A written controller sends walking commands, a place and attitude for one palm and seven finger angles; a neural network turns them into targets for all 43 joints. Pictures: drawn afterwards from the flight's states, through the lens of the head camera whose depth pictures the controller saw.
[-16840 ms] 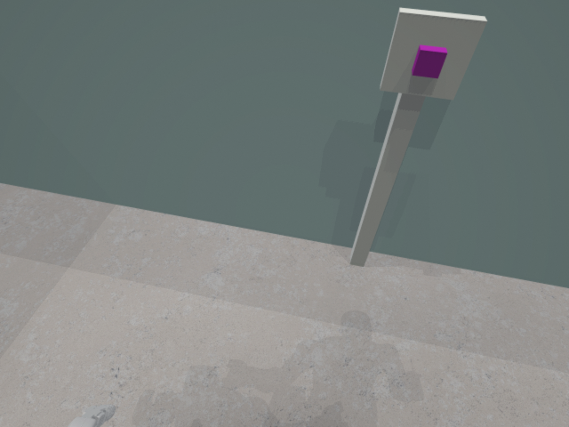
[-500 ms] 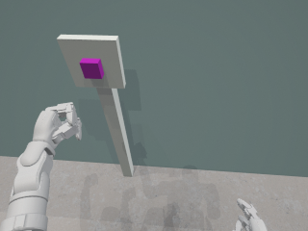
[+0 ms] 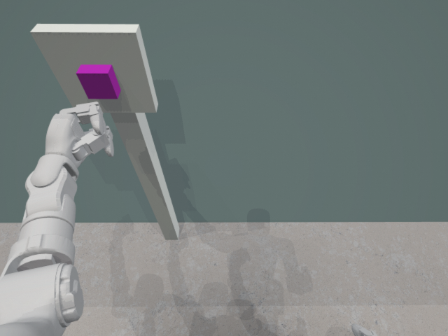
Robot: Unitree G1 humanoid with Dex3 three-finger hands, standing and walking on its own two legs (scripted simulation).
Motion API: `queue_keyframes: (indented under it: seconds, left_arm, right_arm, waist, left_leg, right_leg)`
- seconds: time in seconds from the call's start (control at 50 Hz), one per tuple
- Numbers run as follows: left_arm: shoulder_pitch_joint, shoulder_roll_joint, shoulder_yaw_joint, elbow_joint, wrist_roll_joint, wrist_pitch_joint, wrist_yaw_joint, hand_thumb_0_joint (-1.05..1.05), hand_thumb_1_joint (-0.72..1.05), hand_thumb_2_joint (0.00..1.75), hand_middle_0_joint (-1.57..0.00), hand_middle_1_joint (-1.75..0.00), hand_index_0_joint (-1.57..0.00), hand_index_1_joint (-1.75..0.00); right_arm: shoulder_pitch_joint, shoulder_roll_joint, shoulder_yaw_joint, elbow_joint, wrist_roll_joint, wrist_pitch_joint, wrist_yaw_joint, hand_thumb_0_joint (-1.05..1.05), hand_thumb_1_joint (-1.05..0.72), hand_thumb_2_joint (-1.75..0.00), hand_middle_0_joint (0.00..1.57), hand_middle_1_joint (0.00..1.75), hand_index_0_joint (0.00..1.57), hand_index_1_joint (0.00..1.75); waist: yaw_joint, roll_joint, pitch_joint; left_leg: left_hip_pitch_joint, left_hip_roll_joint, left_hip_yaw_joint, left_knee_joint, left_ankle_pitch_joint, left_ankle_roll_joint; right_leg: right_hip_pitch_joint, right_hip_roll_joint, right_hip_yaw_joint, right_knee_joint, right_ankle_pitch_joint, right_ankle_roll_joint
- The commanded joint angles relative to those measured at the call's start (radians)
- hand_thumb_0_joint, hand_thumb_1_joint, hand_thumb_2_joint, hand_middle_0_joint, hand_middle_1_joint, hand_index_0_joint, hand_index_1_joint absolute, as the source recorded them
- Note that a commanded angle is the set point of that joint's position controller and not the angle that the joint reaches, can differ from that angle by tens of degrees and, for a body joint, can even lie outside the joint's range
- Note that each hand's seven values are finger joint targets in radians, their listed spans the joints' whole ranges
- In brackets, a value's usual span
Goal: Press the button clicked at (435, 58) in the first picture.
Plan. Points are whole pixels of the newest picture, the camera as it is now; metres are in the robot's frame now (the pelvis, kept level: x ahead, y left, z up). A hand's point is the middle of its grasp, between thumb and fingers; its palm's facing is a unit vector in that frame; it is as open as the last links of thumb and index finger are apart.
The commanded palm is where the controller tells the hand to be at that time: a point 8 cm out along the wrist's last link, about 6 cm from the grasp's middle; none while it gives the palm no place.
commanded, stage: aim a knuckle at the button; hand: left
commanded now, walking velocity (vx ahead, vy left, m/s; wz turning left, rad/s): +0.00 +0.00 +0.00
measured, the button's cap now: (100, 81) +0.55 +0.25 +0.15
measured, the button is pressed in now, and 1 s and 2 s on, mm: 0 0 0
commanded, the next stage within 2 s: press the button with the knuckle in 1.34 s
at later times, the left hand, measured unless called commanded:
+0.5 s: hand (102, 135) +0.44 +0.22 +0.11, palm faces +0.03 -1.00 -0.01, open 3.1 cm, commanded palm +0.41 +0.28 +0.12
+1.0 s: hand (105, 128) +0.45 +0.22 +0.12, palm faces +0.01 -1.00 -0.02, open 3.1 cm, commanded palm +0.42 +0.27 +0.12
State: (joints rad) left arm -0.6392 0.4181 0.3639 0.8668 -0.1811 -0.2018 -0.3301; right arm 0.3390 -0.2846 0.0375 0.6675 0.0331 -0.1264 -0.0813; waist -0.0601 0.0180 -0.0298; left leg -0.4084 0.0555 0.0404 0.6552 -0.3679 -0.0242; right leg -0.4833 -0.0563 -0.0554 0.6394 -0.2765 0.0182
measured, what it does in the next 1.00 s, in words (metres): stands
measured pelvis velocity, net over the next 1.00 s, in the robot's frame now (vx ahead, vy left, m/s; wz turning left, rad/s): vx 0.00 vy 0.00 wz -0.02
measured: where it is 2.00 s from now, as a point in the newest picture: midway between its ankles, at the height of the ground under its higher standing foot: outside the picture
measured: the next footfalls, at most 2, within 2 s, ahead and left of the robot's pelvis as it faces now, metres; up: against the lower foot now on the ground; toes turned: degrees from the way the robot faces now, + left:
none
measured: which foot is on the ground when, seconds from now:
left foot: down 0.00-1.00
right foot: down 0.00-1.00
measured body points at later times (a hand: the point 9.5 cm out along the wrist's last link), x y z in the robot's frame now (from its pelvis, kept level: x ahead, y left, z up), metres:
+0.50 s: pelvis +0.00 +0.01 +0.00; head +0.06 +0.01 +0.44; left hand +0.43 +0.28 +0.11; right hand +0.06 -0.26 -0.11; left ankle -0.03 +0.13 -0.72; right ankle +0.02 -0.13 -0.72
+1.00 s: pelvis +0.00 +0.00 -0.01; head +0.07 +0.00 +0.44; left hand +0.45 +0.27 +0.12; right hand +0.06 -0.26 -0.12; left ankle -0.03 +0.13 -0.72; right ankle +0.02 -0.13 -0.72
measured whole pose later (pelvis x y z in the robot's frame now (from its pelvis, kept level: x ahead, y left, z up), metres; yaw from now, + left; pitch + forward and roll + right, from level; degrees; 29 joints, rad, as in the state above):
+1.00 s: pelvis +0.00 +0.00 -0.01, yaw -1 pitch +10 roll -1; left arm -0.72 0.48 0.40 0.98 -0.15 -0.27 -0.33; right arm 0.36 -0.28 0.04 0.61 0.03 -0.02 -0.05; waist -0.09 0.02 -0.05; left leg -0.51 0.07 0.04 0.72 -0.40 -0.02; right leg -0.57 -0.04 -0.05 0.68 -0.28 0.02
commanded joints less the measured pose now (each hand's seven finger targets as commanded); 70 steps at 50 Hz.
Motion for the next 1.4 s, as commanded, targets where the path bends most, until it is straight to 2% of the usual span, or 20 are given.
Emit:
queue_keyframes:
  seconds: [0.0, 0.04, 0.08, 0.14, 0.24, 0.34, 0.48, 0.58, 0.62, 0.68, 0.84, 0.88, 0.9, 0.98, 1.0, 1.08, 1.12, 1.22, 1.28, 1.38]
  left_arm:
    - [-0.475, 0.367, 0.108, -0.062, 0.013, -0.072, 0.010, 0.00, 0.90, 0.90, -1.30, -1.50, -1.30, -1.50]
    - [-0.549, 0.381, 0.091, -0.036, 0.039, -0.087, 0.008, 0.00, 0.90, 0.90, -1.30, -1.50, -1.30, -1.50]
    - [-0.574, 0.376, 0.082, -0.066, 0.046, -0.117, -0.001, 0.00, 0.90, 0.90, -1.30, -1.50, -1.30, -1.50]
    - [-0.519, 0.328, 0.071, -0.108, 0.007, -0.145, -0.029, 0.00, 0.90, 0.90, -1.30, -1.50, -1.30, -1.50]
    - [-0.410, 0.321, 0.099, -0.036, -0.020, -0.091, -0.043, 0.00, 0.90, 0.90, -1.30, -1.50, -1.30, -1.50]
    - [-0.410, 0.335, 0.104, -0.191, 0.007, -0.100, 0.007, 0.00, 0.90, 0.90, -1.30, -1.50, -1.30, -1.50]
    - [-0.464, 0.350, 0.113, -0.224, -0.007, -0.122, 0.015, 0.00, 0.90, 0.90, -1.30, -1.50, -1.30, -1.50]
    - [-0.493, 0.215, -0.018, -0.105, 0.002, -0.068, -0.016, 0.00, 0.90, 0.90, -1.30, -1.50, -1.30, -1.50]
    - [-0.509, 0.233, -0.005, -0.065, -0.004, -0.060, -0.019, 0.00, 0.90, 0.90, -1.30, -1.50, -1.30, -1.50]
    - [-0.520, 0.250, 0.028, -0.052, -0.016, -0.077, -0.015, 0.00, 0.90, 0.90, -1.30, -1.50, -1.30, -1.50]
    - [-0.585, 0.383, 0.102, -0.105, 0.035, -0.149, 0.023, 0.00, 0.90, 0.90, -1.30, -1.50, -1.30, -1.50]
    - [-0.565, 0.357, 0.085, -0.145, 0.028, -0.151, 0.014, 0.00, 0.90, 0.90, -1.30, -1.50, -1.30, -1.50]
    - [-0.561, 0.348, 0.079, -0.152, 0.022, -0.148, 0.008, 0.00, 0.90, 0.90, -1.30, -1.50, -1.30, -1.50]
    - [-0.456, 0.350, 0.103, -0.098, -0.015, -0.097, -0.022, 0.00, 0.90, 0.90, -1.30, -1.50, -1.30, -1.50]
    - [-0.460, 0.310, 0.072, -0.091, -0.020, -0.084, -0.031, 0.00, 0.90, 0.90, -1.30, -1.50, -1.30, -1.50]
    - [-0.380, 0.320, 0.086, -0.096, -0.019, -0.065, -0.038, 0.00, 0.90, 0.90, -1.30, -1.50, -1.30, -1.50]
    - [-0.413, 0.299, 0.064, -0.103, -0.018, -0.070, -0.034, 0.00, 0.90, 0.90, -1.30, -1.50, -1.30, -1.50]
    - [-0.518, 0.326, 0.076, -0.156, -0.023, -0.106, -0.024, 0.00, 0.90, 0.90, -1.30, -1.50, -1.30, -1.50]
    - [-0.551, 0.358, 0.089, -0.195, -0.006, -0.126, -0.014, 0.00, 0.90, 0.90, -1.30, -1.50, -1.30, -1.50]
    - [-0.510, 0.305, 0.052, -0.120, -0.007, -0.104, -0.016, 0.00, 0.90, 0.90, -1.30, -1.50, -1.30, -1.50]
  right_arm:
    - [0.052, -0.155, -0.051, -0.096, 0.000, -0.011, -0.009, 0.00, -0.90, -0.90, 0.20, 0.30, 0.20, 0.30]
    - [0.069, -0.155, -0.052, -0.091, -0.003, 0.003, -0.005, 0.00, -0.90, -0.90, 0.20, 0.30, 0.20, 0.30]
    - [0.085, -0.150, -0.059, -0.098, -0.006, 0.009, 0.000, 0.00, -0.90, -0.90, 0.20, 0.30, 0.20, 0.30]
    - [0.103, -0.151, -0.067, -0.112, -0.012, 0.018, 0.007, 0.00, -0.90, -0.90, 0.20, 0.30, 0.20, 0.30]
    - [0.102, -0.164, -0.071, -0.120, -0.004, 0.048, 0.012, 0.00, -0.90, -0.90, 0.20, 0.30, 0.20, 0.30]
    - [0.091, -0.149, -0.076, -0.155, -0.007, 0.064, 0.025, 0.00, -0.90, -0.90, 0.20, 0.30, 0.20, 0.30]
    - [0.065, -0.139, -0.064, -0.145, -0.002, 0.059, 0.012, 0.00, -0.90, -0.90, 0.20, 0.30, 0.20, 0.30]
    - [0.057, -0.138, -0.056, -0.133, 0.006, 0.055, 0.007, 0.00, -0.90, -0.90, 0.20, 0.30, 0.20, 0.30]
    - [0.061, -0.146, -0.056, -0.130, 0.004, 0.055, 0.005, 0.00, -0.90, -0.90, 0.20, 0.30, 0.20, 0.30]
    - [0.069, -0.151, -0.056, -0.135, -0.002, 0.055, 0.007, 0.00, -0.90, -0.90, 0.20, 0.30, 0.20, 0.30]
    - [0.072, -0.144, -0.052, -0.149, -0.013, 0.070, 0.014, 0.00, -0.90, -0.90, 0.20, 0.30, 0.20, 0.30]
    - [0.065, -0.137, -0.052, -0.158, -0.008, 0.069, 0.016, 0.00, -0.90, -0.90, 0.20, 0.30, 0.20, 0.30]
    - [0.070, -0.139, -0.054, -0.154, -0.009, 0.069, 0.016, 0.00, -0.90, -0.90, 0.20, 0.30, 0.20, 0.30]
    - [0.076, -0.153, -0.060, -0.156, 0.000, 0.079, 0.012, 0.00, -0.90, -0.90, 0.20, 0.30, 0.20, 0.30]
    - [0.070, -0.150, -0.058, -0.157, 0.001, 0.080, 0.012, 0.00, -0.90, -0.90, 0.20, 0.30, 0.20, 0.30]
    - [0.073, -0.155, -0.061, -0.169, 0.001, 0.087, 0.016, 0.00, -0.90, -0.90, 0.20, 0.30, 0.20, 0.30]
    - [0.075, -0.153, -0.062, -0.167, 0.001, 0.088, 0.016, 0.00, -0.90, -0.90, 0.20, 0.30, 0.20, 0.30]
    - [0.070, -0.150, -0.060, -0.162, -0.001, 0.084, 0.010, 0.00, -0.90, -0.90, 0.20, 0.30, 0.20, 0.30]
    - [0.065, -0.143, -0.059, -0.156, -0.003, 0.078, 0.005, 0.00, -0.90, -0.90, 0.20, 0.30, 0.20, 0.30]
    - [0.061, -0.143, -0.055, -0.148, 0.000, 0.073, 0.006, 0.00, -0.90, -0.90, 0.20, 0.30, 0.20, 0.30]
  waist:
    - [-0.015, -0.016, -0.296]
    - [-0.029, 0.033, -0.299]
    - [-0.026, 0.098, -0.378]
    - [-0.018, 0.068, -0.488]
    - [-0.005, 0.000, -0.390]
    - [0.009, 0.065, -0.399]
    - [-0.012, 0.066, -0.388]
    - [-0.048, 0.081, -0.289]
    - [-0.050, 0.040, -0.285]
    - [-0.038, -0.016, -0.339]
    - [-0.016, 0.058, -0.438]
    - [-0.010, 0.131, -0.469]
    - [-0.015, 0.117, -0.478]
    - [-0.011, 0.011, -0.430]
    - [-0.016, 0.039, -0.398]
    - [0.000, 0.026, -0.361]
    - [-0.015, 0.002, -0.332]
    - [-0.029, 0.021, -0.363]
    - [-0.021, 0.111, -0.405]
    - [-0.026, 0.084, -0.380]
  left_leg:
    - [-0.007, -0.051, -0.012, -0.064, 0.266, 0.039]
    - [-0.008, -0.052, -0.014, -0.053, 0.272, 0.041]
    - [0.037, -0.051, -0.013, -0.033, 0.333, 0.038]
    - [0.100, -0.040, -0.024, -0.017, 0.439, 0.035]
    - [0.018, -0.036, -0.017, -0.038, 0.387, 0.038]
    - [0.040, -0.036, -0.009, -0.040, 0.399, 0.040]
    - [0.058, -0.036, -0.011, -0.052, 0.328, 0.040]
    - [0.050, -0.037, -0.016, -0.054, 0.265, 0.039]
    - [0.027, -0.038, -0.021, -0.048, 0.240, 0.038]
    - [0.025, -0.040, -0.027, -0.036, 0.267, 0.038]
    - [0.017, -0.046, -0.025, -0.009, 0.312, 0.041]
    - [0.061, -0.044, -0.025, -0.009, 0.368, 0.034]
    - [0.074, -0.039, -0.028, -0.007, 0.389, 0.033]
    - [0.015, -0.037, -0.016, -0.023, 0.366, 0.041]
    - [0.009, -0.039, -0.012, -0.031, 0.346, 0.039]
    - [-0.013, -0.043, -0.005, -0.038, 0.317, 0.042]
    - [-0.021, -0.041, -0.006, -0.039, 0.286, 0.043]
    - [-0.002, -0.045, -0.010, -0.035, 0.253, 0.044]
    - [0.045, -0.045, -0.015, -0.026, 0.295, 0.041]
    - [0.037, -0.042, -0.024, -0.029, 0.294, 0.037]
  right_leg:
    - [0.197, 0.046, 0.024, -0.030, 0.295, -0.031]
    - [0.171, 0.047, 0.025, -0.020, 0.292, -0.035]
    - [0.171, 0.051, 0.028, -0.006, 0.336, -0.038]
    - [0.199, 0.064, 0.021, 0.012, 0.402, -0.040]
    - [0.183, 0.065, 0.007, -0.002, 0.368, -0.037]
    - [0.185, 0.064, 0.015, -0.002, 0.366, -0.038]
    - [0.204, 0.068, 0.020, -0.017, 0.335, -0.039]
    - [0.106, 0.064, 0.005, -0.034, 0.261, -0.040]
    - [0.096, 0.062, 0.003, -0.030, 0.241, -0.039]
    - [0.125, 0.062, 0.004, -0.013, 0.271, -0.039]
    - [0.177, 0.061, 0.026, 0.026, 0.323, -0.039]
    - [0.179, 0.062, 0.024, 0.028, 0.357, -0.043]
    - [0.178, 0.064, 0.022, 0.026, 0.367, -0.042]
    - [0.217, 0.067, 0.016, 0.010, 0.391, -0.037]
    - [0.199, 0.066, 0.013, 0.004, 0.376, -0.037]
    - [0.195, 0.064, 0.015, -0.003, 0.353, -0.039]
    - [0.172, 0.065, 0.014, -0.010, 0.326, -0.037]
    - [0.179, 0.065, 0.025, -0.012, 0.299, -0.036]
    - [0.173, 0.065, 0.027, -0.001, 0.316, -0.041]
    - [0.154, 0.066, 0.014, -0.003, 0.305, -0.043]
